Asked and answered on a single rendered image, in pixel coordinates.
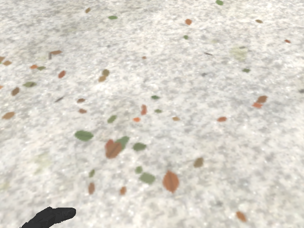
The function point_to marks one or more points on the robot left hand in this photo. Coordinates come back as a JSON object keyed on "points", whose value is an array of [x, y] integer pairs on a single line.
{"points": [[50, 216]]}

